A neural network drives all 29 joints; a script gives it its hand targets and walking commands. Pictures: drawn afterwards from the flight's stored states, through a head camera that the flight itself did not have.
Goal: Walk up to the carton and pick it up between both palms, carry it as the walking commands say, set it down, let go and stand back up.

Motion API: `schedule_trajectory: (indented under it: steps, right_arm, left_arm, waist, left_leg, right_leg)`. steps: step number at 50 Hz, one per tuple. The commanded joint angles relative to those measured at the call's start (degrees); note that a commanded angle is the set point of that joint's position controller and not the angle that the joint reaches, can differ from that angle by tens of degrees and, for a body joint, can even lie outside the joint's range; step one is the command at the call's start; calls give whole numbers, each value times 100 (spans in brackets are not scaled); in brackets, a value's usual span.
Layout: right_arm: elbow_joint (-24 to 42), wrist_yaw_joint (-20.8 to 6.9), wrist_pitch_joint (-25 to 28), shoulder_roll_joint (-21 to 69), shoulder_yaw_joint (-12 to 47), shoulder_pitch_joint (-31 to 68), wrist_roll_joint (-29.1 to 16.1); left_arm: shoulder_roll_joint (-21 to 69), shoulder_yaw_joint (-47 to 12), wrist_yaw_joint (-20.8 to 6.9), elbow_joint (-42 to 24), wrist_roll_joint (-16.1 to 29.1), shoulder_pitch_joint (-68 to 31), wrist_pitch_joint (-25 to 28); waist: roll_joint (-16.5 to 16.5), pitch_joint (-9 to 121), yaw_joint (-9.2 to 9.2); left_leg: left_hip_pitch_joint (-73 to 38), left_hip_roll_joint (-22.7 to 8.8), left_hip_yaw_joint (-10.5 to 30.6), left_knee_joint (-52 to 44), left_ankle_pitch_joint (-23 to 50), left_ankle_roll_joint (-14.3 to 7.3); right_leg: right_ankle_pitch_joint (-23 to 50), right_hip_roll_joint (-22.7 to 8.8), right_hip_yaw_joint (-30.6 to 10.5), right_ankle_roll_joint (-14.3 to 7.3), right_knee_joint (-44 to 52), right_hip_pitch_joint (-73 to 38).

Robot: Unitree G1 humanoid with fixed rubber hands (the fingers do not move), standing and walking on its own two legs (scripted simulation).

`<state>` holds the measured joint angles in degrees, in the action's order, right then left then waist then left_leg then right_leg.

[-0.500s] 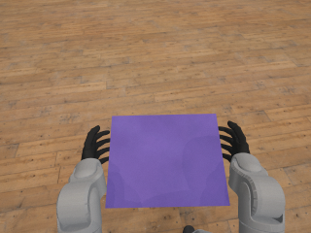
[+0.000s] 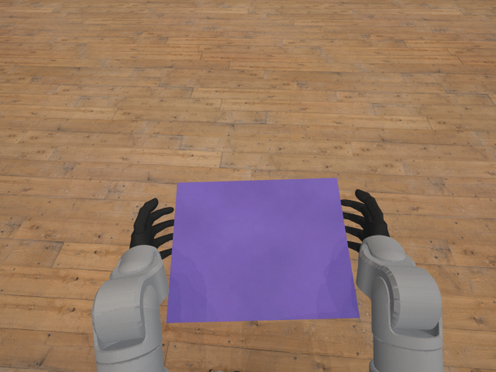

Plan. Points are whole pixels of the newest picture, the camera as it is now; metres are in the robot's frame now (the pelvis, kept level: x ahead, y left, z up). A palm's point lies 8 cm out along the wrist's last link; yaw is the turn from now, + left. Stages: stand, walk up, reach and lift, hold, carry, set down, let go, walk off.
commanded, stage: carry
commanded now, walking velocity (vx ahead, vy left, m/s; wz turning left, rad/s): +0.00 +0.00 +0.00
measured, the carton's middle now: (258, 258) +0.29 +0.00 +0.00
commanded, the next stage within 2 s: none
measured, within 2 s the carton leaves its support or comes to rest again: neither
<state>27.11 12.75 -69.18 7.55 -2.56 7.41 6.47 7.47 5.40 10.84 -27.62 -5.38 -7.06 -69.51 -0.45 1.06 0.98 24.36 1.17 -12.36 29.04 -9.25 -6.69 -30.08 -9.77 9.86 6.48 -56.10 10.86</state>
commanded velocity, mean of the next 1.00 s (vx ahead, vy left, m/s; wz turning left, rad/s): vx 0.00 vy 0.00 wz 0.00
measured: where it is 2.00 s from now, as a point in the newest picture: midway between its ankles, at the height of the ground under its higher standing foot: outside the picture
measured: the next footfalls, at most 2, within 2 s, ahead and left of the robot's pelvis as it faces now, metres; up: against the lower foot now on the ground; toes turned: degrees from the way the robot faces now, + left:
right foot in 0.28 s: +0.22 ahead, -0.11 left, +0.00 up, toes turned +10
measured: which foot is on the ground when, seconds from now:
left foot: down 0.00-1.00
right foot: up 0.00-0.26, down 0.28-1.00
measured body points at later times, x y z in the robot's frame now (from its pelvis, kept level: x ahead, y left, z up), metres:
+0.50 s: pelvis +0.18 -0.03 +0.01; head +0.17 -0.03 +0.46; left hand +0.43 +0.15 +0.11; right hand +0.45 -0.17 +0.11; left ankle +0.08 +0.06 -0.72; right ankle +0.19 -0.13 -0.72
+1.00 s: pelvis +0.17 -0.01 +0.01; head +0.17 +0.00 +0.46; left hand +0.44 +0.17 +0.07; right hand +0.46 -0.15 +0.07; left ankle +0.08 +0.06 -0.72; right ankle +0.19 -0.13 -0.72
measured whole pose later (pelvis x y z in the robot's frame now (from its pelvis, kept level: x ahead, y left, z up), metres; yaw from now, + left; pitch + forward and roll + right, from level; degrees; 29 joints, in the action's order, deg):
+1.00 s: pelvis +0.17 -0.01 +0.01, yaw +4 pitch +3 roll -1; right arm 12.9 9.1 -61.0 7.5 -6.3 7.7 8.2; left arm 7.6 5.7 8.9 -12.5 -8.2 -8.2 -60.9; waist 0.5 5.1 0.3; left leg 9.4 -0.7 -6.4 30.3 -24.3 -2.1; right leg -15.5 -3.8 11.9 -0.2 -31.3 18.6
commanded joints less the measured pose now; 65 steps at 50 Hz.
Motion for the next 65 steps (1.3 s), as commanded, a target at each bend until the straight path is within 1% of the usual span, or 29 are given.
schedule_trajectory:
  steps: [1,2,3,4,5,7,9,11,12,13,14,15,16,17,18,19,21,22,24,27,30,35,38,43,46,48,52,56,65]
  right_arm:
    - [536,-1543,31,5465,3574,1795,-2220]
    - [607,-1615,94,5680,3643,1905,-2335]
    - [584,-1669,133,5825,3669,1904,-2398]
    - [603,-1702,189,5874,3709,1931,-2428]
    - [671,-1723,236,5846,3747,1917,-2439]
    - [818,-1751,288,5724,3758,1908,-2437]
    - [900,-1751,269,5577,3743,1852,-2398]
    - [902,-1718,194,5419,3718,1800,-2323]
    - [865,-1694,142,5321,3683,1772,-2273]
    - [791,-1669,88,5232,3628,1729,-2218]
    - [698,-1635,32,5145,3571,1651,-2155]
    - [590,-1594,-34,5063,3535,1539,-2076]
    - [629,-1577,-96,5077,3638,1672,-2104]
    - [695,-1569,-140,5121,3710,1846,-2145]
    - [656,-1555,-173,5177,3712,1945,-2172]
    - [574,-1540,-194,5192,3679,1988,-2170]
    - [415,-1528,-207,5197,3619,2030,-2159]
    - [374,-1530,-207,5209,3596,2031,-2163]
    - [333,-1540,-194,5268,3567,2054,-2186]
    - [332,-1558,-154,5340,3550,2093,-2220]
    - [328,-1576,-99,5354,3526,2096,-2227]
    - [118,-1626,67,5250,3376,2112,-2140]
    - [-123,-1674,245,5184,3236,2183,-2049]
    - [-520,-1749,584,5102,3024,2264,-1888]
    - [-768,-1784,811,5011,2872,2240,-1783]
    - [-837,-1789,971,4950,2782,2241,-1746]
    - [-944,-1752,1246,4732,2623,2190,-1643]
    - [-1099,-1722,1492,4474,2490,2175,-1510]
    - [-1409,-1690,1899,4139,2362,2094,-1326]
  left_arm:
    - [5394,-3936,-1406,-578,2151,-1879,79]
    - [5594,-4016,-1414,-730,2196,-2073,156]
    - [5718,-4037,-1416,-745,2193,-2107,212]
    - [5759,-4039,-1415,-743,2177,-2126,275]
    - [5769,-4040,-1413,-747,2160,-2072,323]
    - [5748,-4095,-1396,-858,2188,-2044,376]
    - [5668,-4132,-1370,-945,2202,-2005,345]
    - [5538,-4116,-1358,-939,2182,-1939,267]
    - [5457,-4085,-1359,-899,2170,-1906,216]
    - [5375,-4048,-1368,-836,2162,-1901,159]
    - [5253,-3991,-1386,-753,2152,-1915,93]
    - [5143,-3966,-1400,-618,2135,-1935,34]
    - [5128,-3885,-1398,-500,2096,-1964,31]
    - [5126,-3764,-1398,-402,2069,-1914,7]
    - [5110,-3701,-1400,-349,2065,-1926,-26]
    - [5069,-3655,-1395,-275,2038,-1902,-48]
    - [5015,-3595,-1379,-187,2010,-1956,-64]
    - [5029,-3602,-1370,-174,2011,-2006,-64]
    - [5096,-3622,-1360,-178,2026,-2110,-50]
    - [5193,-3663,-1355,-211,2052,-2209,-10]
    - [5241,-3681,-1356,-203,2052,-2224,39]
    - [5187,-3581,-1379,28,1943,-2220,197]
    - [5145,-3466,-1411,270,1834,-2270,374]
    - [5080,-3279,-1469,668,1654,-2330,700]
    - [4987,-3149,-1504,925,1555,-2308,908]
    - [4926,-3084,-1519,985,1537,-2332,1056]
    - [4743,-2961,-1523,1121,1476,-2285,1309]
    - [4530,-2849,-1525,1306,1378,-2261,1539]
    - [4211,-2703,-1518,1612,1207,-2161,1943]
  waist:
    - [534,2645,0]
    - [516,2421,-5]
    - [547,2290,-17]
    - [495,2208,-20]
    - [436,2176,-19]
    - [669,2278,-10]
    - [903,2323,-17]
    - [888,2210,-70]
    - [800,2127,-116]
    - [687,2102,-140]
    - [422,2160,-95]
    - [-86,2192,-41]
    - [-662,2209,-40]
    - [-905,2153,-42]
    - [-778,2088,-42]
    - [-595,2054,-57]
    - [-356,2012,-81]
    - [-250,2032,-78]
    - [-118,2051,-70]
    - [-40,2098,-60]
    - [0,2132,-55]
    - [106,2136,-50]
    - [148,2113,-47]
    - [193,2060,-47]
    - [241,1996,-51]
    - [274,1936,-52]
    - [232,1806,-53]
    - [210,1736,-57]
    - [160,1737,-64]
  left_leg:
    - [-4063,-2117,2325,-409,5913,-952]
    - [-3683,-1954,1940,-632,5345,-780]
    - [-3257,-1801,1536,-879,4985,-625]
    - [-2993,-1733,1349,-973,4794,-548]
    - [-2812,-1718,1228,-1011,4695,-527]
    - [-2608,-1627,1001,-1017,4690,-415]
    - [-2520,-1473,762,-884,4645,-282]
    - [-2354,-1268,556,-597,4193,-100]
    - [-2186,-1145,477,-422,3782,52]
    - [-1954,-1059,490,-286,3242,221]
    - [-1663,-981,530,-152,2511,362]
    - [-1220,-813,630,-16,1570,474]
    - [-1025,-766,745,-80,806,550]
    - [-976,-760,745,-168,113,577]
    - [-989,-778,769,-280,193,587]
    - [-1119,-812,769,-359,533,602]
    - [-1286,-901,769,-271,1271,624]
    - [-1343,-929,791,-229,1579,628]
    - [-1393,-944,809,-156,1968,639]
    - [-1423,-939,826,-82,2230,657]
    - [-1492,-948,848,-54,2468,671]
    - [-1622,-1004,892,6,2985,678]
    - [-1653,-1037,916,23,3120,679]
    - [-1678,-1085,962,10,3140,679]
    - [-1694,-1112,989,-21,3094,671]
    - [-1659,-1121,1020,-52,2916,657]
    - [-1543,-1099,1074,-158,2286,642]
    - [-1472,-1078,1122,-213,2009,633]
    - [-1355,-1040,1183,-253,1700,614]
  right_leg:
    - [-241,264,-975,-10,-987,2266]
    - [-76,188,-939,-2,-274,2114]
    - [113,214,-791,0,307,1716]
    - [175,305,-676,-21,786,1402]
    - [212,373,-591,-60,1224,1185]
    - [790,544,-372,-161,1729,820]
    - [1335,633,-194,-256,2079,590]
    - [1987,653,-3,-303,2745,294]
    - [2559,626,74,-309,3296,5]
    - [3140,479,3,-331,3606,-372]
    - [4055,130,-248,-356,3535,-801]
    - [5653,-358,-711,-489,3174,-1176]
    - [6406,-613,-852,-774,2906,-1335]
    - [6281,-678,-903,-846,2966,-1245]
    - [6081,-639,-865,-843,2965,-1176]
    - [5887,-539,-771,-798,2887,-1081]
    - [5405,-361,-639,-671,2815,-927]
    - [5293,-311,-610,-653,2775,-890]
    - [5344,-247,-569,-671,2682,-860]
    - [5494,-198,-530,-712,2566,-864]
    - [5456,-147,-487,-724,2485,-818]
    - [5099,-44,-395,-704,2407,-659]
    - [4833,-5,-346,-697,2401,-576]
    - [4425,12,-314,-706,2395,-461]
    - [4054,32,-301,-703,2411,-392]
    - [3743,45,-305,-693,2452,-363]
    - [3312,25,-345,-685,2543,-323]
    - [3174,-9,-389,-694,2580,-261]
    - [3222,-63,-435,-730,2618,-221]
